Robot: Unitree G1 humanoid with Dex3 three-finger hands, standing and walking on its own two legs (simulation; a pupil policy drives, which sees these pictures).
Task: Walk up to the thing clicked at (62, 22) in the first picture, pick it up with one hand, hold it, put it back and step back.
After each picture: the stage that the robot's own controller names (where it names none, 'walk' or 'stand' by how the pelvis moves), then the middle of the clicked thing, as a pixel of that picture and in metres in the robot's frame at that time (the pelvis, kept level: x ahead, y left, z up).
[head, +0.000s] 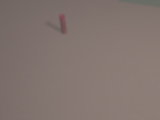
stand; (63, 24) +1.67 +0.29 -0.65
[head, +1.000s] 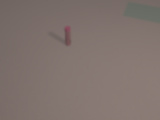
walk; (67, 36) +1.55 +0.17 -0.64
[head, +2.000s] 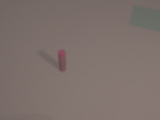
walk; (62, 61) +1.01 +0.18 -0.64
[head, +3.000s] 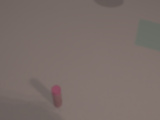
walk; (57, 97) +0.63 +0.19 -0.65
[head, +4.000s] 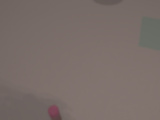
stand; (55, 116) +0.45 +0.22 -0.63
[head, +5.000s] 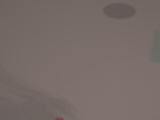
stand; out of the picture +0.42 +0.21 -0.65
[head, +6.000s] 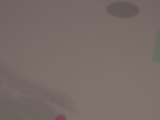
stand; out of the picture +0.43 +0.20 -0.65
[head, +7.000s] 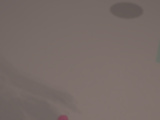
stand; out of the picture +0.44 +0.19 -0.65
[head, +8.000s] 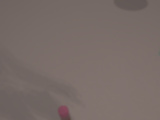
stand; (65, 116) +0.46 +0.18 -0.65
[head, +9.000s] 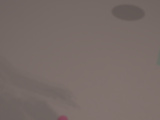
stand; out of the picture +0.43 +0.18 -0.64
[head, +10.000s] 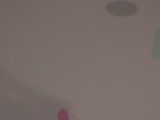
stand; out of the picture +0.48 +0.19 -0.66
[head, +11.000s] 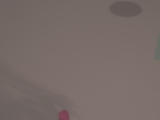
stand; out of the picture +0.47 +0.18 -0.66
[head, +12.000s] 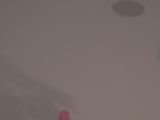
stand; out of the picture +0.46 +0.17 -0.66
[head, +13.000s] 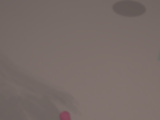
go down; out of the picture +0.46 +0.17 -0.66
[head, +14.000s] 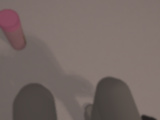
go down; (14, 33) +0.54 +0.24 -0.26
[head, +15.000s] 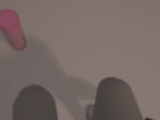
approach; (14, 33) +0.53 +0.24 -0.25
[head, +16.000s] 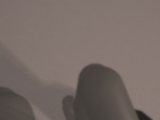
close in; out of the picture +0.52 +0.29 -0.17
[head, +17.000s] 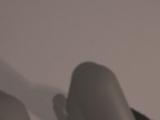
close; out of the picture +0.51 +0.31 -0.17
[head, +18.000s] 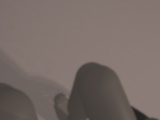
lift; out of the picture +0.46 +0.27 -0.18
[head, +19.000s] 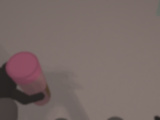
lift; (34, 84) +0.34 +0.17 +0.02
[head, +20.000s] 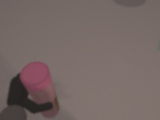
hold; (44, 94) +0.30 +0.15 +0.04
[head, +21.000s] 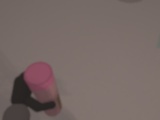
hold; (47, 93) +0.31 +0.15 +0.02
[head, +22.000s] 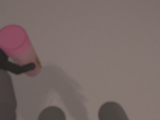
crouch; (24, 56) +0.43 +0.19 -0.05
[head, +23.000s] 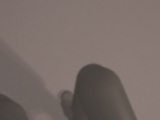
lower; out of the picture +0.49 +0.27 -0.17
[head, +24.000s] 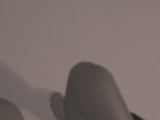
lower; out of the picture +0.48 +0.30 -0.18
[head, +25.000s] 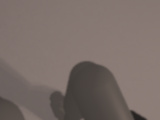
lower; out of the picture +0.49 +0.30 -0.18
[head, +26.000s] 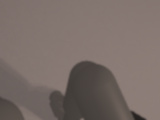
lower; out of the picture +0.49 +0.30 -0.18
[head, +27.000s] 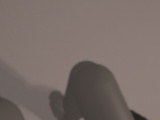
lower; out of the picture +0.49 +0.30 -0.18
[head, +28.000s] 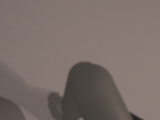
open; out of the picture +0.50 +0.28 -0.18
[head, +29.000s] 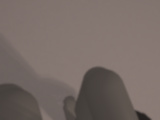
stand; out of the picture +0.49 +0.26 -0.20
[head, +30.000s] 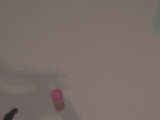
stand; (58, 100) +0.47 +0.16 -0.54
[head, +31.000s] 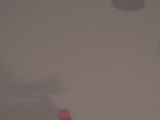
stand; out of the picture +0.46 +0.16 -0.60
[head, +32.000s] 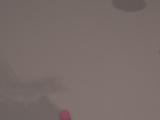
stand; out of the picture +0.44 +0.15 -0.60
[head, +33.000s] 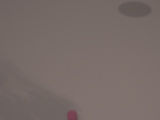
stand; out of the picture +0.48 +0.15 -0.65
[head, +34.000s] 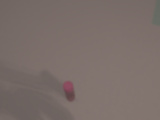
walk; (69, 92) +0.53 +0.13 -0.63
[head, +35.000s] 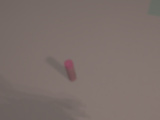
walk; (70, 71) +0.77 +0.19 -0.64
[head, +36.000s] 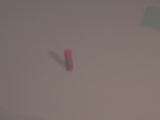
stand; (68, 60) +1.06 +0.20 -0.63
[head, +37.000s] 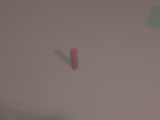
stand; (74, 59) +1.08 +0.14 -0.66
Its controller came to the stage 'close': yes
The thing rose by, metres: 0.68
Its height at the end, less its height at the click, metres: +0.00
